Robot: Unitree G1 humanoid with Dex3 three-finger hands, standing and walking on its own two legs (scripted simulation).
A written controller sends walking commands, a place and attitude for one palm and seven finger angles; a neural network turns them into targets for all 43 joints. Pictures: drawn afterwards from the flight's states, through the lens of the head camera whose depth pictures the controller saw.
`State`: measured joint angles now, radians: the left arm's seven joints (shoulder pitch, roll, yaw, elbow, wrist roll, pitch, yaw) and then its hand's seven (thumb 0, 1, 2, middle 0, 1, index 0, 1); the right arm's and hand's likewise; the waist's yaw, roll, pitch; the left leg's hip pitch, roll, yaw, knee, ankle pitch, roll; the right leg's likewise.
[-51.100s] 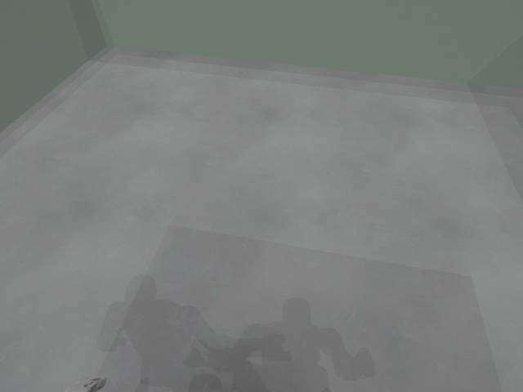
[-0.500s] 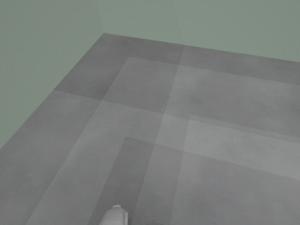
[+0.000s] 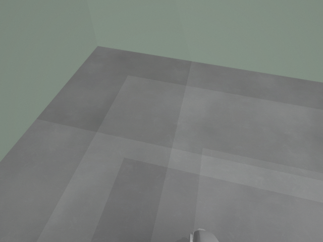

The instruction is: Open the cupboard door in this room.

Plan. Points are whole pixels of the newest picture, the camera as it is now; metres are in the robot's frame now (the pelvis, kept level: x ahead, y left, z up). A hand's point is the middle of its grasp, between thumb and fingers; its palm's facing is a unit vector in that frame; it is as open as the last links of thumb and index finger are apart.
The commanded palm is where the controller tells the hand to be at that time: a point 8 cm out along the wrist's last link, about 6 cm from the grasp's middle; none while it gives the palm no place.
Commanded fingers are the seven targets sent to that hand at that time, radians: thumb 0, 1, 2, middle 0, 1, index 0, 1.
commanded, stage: walk to a spot facing it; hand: left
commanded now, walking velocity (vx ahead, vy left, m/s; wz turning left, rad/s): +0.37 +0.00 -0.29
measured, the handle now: out of the picture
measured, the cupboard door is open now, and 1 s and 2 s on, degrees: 45 45 45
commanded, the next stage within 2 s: turn to face it in 0.20 s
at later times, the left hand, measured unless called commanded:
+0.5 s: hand (135, 185) +0.31 +0.11 -0.17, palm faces +0.04 -0.98 -0.20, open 7.0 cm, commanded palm none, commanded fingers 0.00 0.90 0.90 -0.20 -0.30 -0.20 -0.30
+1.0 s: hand (130, 175) +0.34 +0.13 -0.17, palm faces +0.32 -0.91 -0.28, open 7.3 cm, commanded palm none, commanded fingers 0.00 0.90 0.90 -0.20 -0.30 -0.20 -0.30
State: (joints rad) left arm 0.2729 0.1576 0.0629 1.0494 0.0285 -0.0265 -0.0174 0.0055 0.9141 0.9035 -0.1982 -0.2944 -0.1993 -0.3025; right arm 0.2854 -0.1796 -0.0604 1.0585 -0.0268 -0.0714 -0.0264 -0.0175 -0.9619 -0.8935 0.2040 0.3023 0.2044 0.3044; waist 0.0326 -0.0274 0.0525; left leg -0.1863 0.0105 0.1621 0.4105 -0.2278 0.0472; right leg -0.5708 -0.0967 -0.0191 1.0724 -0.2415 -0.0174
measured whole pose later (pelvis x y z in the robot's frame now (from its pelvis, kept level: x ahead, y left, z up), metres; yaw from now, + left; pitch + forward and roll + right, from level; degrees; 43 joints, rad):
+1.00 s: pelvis +0.31 -0.10 -0.02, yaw +18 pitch +3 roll +0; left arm 0.17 0.23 0.06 0.88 0.01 0.02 0.01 0.00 0.91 0.90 -0.20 -0.29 -0.20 -0.30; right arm 0.17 -0.22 -0.07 0.90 -0.03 0.05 0.01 0.00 -0.91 -0.89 0.20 0.30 0.20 0.30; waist -0.01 0.03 0.05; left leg -0.45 -0.04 -0.09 0.56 -0.16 0.00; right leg -0.31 -0.03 -0.02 0.60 -0.38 0.03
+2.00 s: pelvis +0.39 -0.14 -0.01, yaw +57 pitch +1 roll +3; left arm 0.21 0.19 0.03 0.88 0.02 0.00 0.02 0.00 0.90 0.90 -0.20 -0.30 -0.21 -0.30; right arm 0.12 -0.23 -0.07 0.92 -0.01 0.07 0.03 0.01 -0.91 -0.89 0.20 0.30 0.20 0.30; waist 0.00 -0.04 0.13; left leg -0.37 0.01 0.09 0.75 -0.43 -0.06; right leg -0.23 -0.14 -0.21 0.57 -0.34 0.00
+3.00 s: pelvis +0.43 -0.14 -0.01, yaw +92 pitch +1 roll +0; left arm 0.17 0.26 0.07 0.90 0.01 0.05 0.01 0.01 0.91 0.90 -0.20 -0.29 -0.20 -0.30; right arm 0.14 -0.21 -0.05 0.91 -0.03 0.03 0.00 0.00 -0.91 -0.89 0.20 0.30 0.20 0.30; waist 0.02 -0.03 0.10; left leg -0.27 -0.01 -0.02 0.51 -0.25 0.02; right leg -0.47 -0.09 -0.02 1.01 -0.43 0.08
